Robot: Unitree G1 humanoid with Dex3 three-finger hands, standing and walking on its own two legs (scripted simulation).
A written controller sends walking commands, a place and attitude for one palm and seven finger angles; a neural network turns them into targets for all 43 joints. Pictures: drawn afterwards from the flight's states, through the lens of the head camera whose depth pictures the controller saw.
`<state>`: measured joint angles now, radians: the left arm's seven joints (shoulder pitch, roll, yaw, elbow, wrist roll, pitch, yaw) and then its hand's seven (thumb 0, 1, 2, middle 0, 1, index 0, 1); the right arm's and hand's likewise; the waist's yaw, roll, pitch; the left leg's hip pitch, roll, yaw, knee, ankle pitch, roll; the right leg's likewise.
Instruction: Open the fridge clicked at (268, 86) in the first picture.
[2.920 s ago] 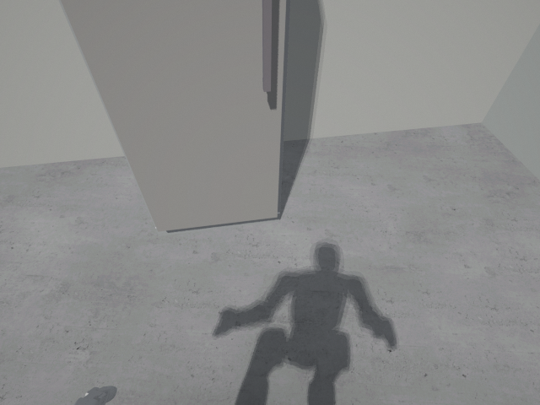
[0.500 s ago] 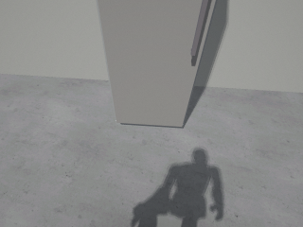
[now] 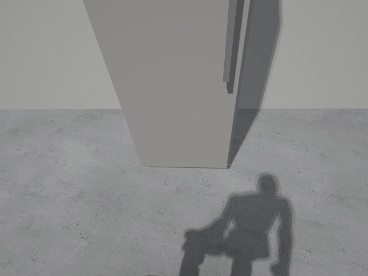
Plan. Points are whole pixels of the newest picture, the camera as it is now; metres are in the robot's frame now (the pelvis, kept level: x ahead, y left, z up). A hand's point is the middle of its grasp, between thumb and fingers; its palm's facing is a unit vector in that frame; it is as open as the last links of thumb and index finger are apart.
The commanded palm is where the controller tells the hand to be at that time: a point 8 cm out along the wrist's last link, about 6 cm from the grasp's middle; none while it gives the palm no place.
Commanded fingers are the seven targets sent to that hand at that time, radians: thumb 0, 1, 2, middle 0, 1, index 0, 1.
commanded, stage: take the last steps up to it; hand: right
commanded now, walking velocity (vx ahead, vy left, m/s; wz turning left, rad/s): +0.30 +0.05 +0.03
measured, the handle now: (230, 26) +0.80 -0.12 +0.18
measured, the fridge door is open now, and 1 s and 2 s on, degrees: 0 0 0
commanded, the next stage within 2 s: come to a stop and stand still in 0.66 s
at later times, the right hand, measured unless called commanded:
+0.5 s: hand (232, 220) +0.31 -0.11 -0.17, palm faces -0.02 +0.99 -0.14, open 7.4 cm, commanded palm none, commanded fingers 0.00 -0.90 -0.90 0.20 0.30 0.20 0.30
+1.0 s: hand (246, 236) +0.27 -0.15 -0.19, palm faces +0.10 +0.98 -0.15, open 7.4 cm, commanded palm none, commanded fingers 0.00 -0.90 -0.90 0.20 0.30 0.20 0.30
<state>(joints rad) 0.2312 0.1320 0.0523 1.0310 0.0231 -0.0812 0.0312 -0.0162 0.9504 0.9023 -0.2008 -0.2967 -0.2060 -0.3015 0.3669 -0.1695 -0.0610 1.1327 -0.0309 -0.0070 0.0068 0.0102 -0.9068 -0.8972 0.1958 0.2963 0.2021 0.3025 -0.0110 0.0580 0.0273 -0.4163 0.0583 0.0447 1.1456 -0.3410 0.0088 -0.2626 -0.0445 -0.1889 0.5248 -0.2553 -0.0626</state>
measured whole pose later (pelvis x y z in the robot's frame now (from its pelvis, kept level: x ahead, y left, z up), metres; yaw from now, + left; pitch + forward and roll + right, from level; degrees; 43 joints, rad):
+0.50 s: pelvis +0.19 +0.05 -0.01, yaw -1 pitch -1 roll +0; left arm 0.48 0.07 0.04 1.21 0.02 -0.02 0.01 0.00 0.91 0.90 -0.20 -0.30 -0.20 -0.30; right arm 0.10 -0.13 -0.05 1.01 -0.02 -0.07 0.01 0.00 -0.91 -0.90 0.19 0.30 0.20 0.30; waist 0.06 -0.01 0.09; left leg -0.37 0.03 0.16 0.61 -0.23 0.07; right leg -0.24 -0.08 -0.08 1.05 -0.48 -0.01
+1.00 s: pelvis +0.31 +0.02 +0.00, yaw +0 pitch -2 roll +1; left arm 0.10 0.12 0.01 1.03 0.02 -0.02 0.04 0.00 0.91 0.90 -0.20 -0.30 -0.20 -0.30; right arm 0.31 -0.16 -0.04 1.12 -0.02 0.03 -0.03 0.01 -0.91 -0.90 0.20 0.30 0.20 0.30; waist -0.04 0.04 0.07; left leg -0.30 0.04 0.05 0.87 -0.52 -0.04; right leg -0.28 -0.07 -0.17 0.51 -0.19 -0.05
